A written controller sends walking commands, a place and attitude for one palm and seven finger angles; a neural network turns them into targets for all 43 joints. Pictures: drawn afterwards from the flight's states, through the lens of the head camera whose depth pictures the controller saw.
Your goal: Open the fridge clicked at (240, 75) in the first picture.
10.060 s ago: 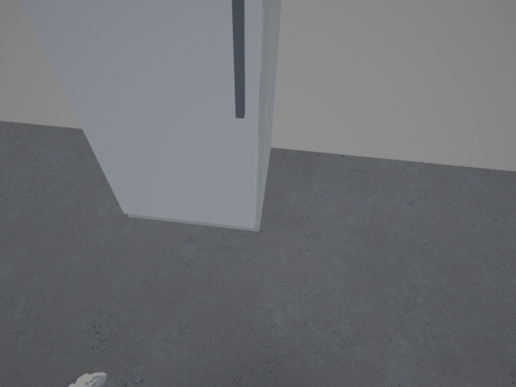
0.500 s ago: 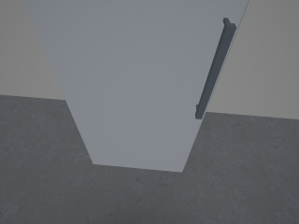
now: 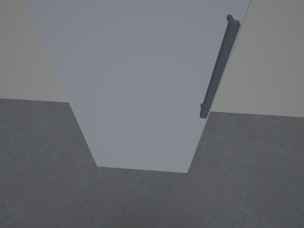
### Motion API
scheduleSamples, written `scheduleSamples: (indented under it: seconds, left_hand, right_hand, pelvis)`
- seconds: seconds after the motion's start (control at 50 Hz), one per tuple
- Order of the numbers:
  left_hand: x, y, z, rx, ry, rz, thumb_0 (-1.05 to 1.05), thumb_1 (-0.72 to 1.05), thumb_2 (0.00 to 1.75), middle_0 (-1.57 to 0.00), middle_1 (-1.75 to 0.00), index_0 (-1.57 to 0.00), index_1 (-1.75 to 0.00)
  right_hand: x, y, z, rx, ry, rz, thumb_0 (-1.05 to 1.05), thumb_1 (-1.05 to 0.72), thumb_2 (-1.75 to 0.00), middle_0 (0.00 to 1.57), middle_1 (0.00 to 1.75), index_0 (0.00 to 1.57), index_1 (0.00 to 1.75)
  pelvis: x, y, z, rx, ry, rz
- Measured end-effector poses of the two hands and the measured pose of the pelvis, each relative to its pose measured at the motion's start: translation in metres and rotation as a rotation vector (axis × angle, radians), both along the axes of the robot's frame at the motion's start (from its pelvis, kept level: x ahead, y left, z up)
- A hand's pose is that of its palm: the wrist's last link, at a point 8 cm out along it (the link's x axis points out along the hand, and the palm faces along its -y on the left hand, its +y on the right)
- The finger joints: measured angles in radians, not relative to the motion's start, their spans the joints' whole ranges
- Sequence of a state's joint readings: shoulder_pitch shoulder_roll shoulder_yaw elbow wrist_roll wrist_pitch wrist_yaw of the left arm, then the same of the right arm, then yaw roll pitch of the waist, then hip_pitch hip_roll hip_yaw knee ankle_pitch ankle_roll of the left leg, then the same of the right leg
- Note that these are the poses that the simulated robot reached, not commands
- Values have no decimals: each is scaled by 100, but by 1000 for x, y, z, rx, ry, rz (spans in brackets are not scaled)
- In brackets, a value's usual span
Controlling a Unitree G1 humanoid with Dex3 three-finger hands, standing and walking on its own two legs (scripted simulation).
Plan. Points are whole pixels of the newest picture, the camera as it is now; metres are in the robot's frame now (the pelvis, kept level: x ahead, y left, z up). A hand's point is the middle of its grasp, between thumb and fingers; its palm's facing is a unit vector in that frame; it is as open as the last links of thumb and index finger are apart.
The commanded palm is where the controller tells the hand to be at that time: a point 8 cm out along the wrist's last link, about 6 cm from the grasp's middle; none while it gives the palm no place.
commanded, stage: look again from close up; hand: right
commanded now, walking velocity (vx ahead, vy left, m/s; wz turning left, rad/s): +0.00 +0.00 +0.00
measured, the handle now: (214, 75) +0.55 -0.17 +0.12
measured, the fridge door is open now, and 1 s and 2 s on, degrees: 0 0 0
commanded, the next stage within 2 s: shuffle to correct the standing spot in 0.50 s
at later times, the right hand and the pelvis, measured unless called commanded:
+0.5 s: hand out of the picture +0.00 -0.17 -0.18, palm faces +0.04 +0.98 -0.17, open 7.4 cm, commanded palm none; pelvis +0.00 -0.01 +0.00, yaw +0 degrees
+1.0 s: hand out of the picture +0.02 -0.17 -0.19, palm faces +0.06 +0.99 -0.13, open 7.4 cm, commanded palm none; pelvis +0.06 -0.01 -0.01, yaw +1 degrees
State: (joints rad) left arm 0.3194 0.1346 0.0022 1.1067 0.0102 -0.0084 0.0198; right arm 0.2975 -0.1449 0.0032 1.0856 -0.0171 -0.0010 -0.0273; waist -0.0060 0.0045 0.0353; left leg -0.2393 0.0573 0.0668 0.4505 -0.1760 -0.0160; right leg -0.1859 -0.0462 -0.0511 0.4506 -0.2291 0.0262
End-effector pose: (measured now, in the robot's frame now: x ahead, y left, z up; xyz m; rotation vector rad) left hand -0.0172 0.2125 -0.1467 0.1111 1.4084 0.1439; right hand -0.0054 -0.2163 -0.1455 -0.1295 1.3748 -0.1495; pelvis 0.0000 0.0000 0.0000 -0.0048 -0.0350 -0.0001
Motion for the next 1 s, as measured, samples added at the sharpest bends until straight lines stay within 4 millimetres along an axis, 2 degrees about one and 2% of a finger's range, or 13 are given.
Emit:
scheduleSamples:
  seconds: [0.32,0.68,0.86,1.0]
  left_hand:
    - [0,-9,1,-5,3,2,0,91,90,-20,-30,-20,-30]
    - [12,-10,0,-4,-6,-2,1,91,90,-20,-30,-20,-30]
    - [15,-8,-4,0,36,10,0,91,90,-20,-30,-20,-30]
    - [34,-13,-5,16,50,29,0,91,90,-20,-30,-20,-30]
  right_hand:
    - [-5,-1,-2,11,16,-9,1,-91,-90,20,29,20,30]
    - [2,-3,-1,7,18,-7,1,-91,-90,20,29,20,30]
    - [5,0,-8,26,48,-35,1,-91,-90,20,29,20,30]
    - [18,-1,-16,51,97,-49,1,-90,-90,20,29,20,30]
  pelvis:
    - [1,-5,0,1,8,1]
    - [8,-7,-1,-1,10,5]
    - [31,-5,-7,4,23,7]
    - [63,-11,-13,8,35,11]
